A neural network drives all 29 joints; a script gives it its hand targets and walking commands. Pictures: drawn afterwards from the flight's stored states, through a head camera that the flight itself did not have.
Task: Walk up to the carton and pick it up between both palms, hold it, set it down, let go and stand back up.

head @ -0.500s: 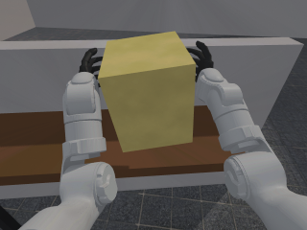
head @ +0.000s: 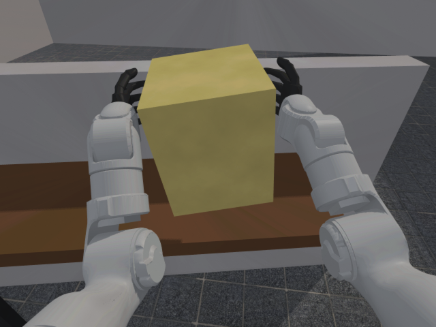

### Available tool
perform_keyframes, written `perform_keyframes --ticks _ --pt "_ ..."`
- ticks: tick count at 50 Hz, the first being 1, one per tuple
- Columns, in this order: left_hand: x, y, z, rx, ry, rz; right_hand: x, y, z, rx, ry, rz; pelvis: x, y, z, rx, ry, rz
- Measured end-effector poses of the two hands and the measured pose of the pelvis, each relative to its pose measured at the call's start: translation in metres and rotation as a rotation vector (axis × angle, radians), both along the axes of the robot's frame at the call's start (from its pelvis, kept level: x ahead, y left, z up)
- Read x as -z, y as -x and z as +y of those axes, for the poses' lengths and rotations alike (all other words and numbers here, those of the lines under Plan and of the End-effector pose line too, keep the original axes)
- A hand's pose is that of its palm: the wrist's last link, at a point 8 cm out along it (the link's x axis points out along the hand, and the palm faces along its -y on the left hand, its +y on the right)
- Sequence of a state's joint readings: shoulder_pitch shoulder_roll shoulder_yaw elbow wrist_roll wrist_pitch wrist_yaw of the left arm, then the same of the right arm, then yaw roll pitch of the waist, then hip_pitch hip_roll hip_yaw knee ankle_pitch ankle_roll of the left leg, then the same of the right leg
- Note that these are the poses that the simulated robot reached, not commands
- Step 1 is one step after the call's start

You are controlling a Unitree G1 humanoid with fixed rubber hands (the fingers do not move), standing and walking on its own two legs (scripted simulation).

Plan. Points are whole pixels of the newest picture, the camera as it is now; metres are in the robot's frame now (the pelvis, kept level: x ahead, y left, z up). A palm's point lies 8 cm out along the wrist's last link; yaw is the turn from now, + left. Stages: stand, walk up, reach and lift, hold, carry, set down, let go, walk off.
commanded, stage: hold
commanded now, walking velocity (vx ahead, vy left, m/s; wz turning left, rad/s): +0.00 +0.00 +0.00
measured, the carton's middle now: (211, 129) +0.39 +0.00 +0.23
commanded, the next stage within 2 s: none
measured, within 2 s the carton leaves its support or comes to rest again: neither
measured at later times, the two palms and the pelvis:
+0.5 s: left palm (124, 112) +0.37 +0.15 +0.28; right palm (288, 103) +0.37 -0.13 +0.28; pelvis +0.00 +0.00 +0.00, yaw +0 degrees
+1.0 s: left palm (123, 112) +0.37 +0.15 +0.28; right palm (287, 102) +0.37 -0.13 +0.28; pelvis +0.00 +0.00 +0.00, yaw +0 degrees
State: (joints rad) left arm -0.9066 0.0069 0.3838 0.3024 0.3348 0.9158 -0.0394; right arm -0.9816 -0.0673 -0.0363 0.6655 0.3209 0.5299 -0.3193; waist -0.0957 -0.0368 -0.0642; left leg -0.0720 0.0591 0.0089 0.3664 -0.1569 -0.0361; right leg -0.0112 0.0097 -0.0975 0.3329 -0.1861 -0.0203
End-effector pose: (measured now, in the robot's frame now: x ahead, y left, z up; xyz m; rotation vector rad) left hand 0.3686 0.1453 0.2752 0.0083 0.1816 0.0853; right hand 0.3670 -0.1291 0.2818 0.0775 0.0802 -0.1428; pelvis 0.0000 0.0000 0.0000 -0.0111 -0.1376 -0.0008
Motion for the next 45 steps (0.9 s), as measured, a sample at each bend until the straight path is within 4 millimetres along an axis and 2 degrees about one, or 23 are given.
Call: perform_keyframes --ticks 45 --pt "-0.0028 -0.0022 0.0031 -0.001 -0.01 -0.005 -0.0022 -0.0024 0.0032 0.0 -0.002 0.011 -0.0003 -0.0009 0.0033 0.003 0.002 0.008"
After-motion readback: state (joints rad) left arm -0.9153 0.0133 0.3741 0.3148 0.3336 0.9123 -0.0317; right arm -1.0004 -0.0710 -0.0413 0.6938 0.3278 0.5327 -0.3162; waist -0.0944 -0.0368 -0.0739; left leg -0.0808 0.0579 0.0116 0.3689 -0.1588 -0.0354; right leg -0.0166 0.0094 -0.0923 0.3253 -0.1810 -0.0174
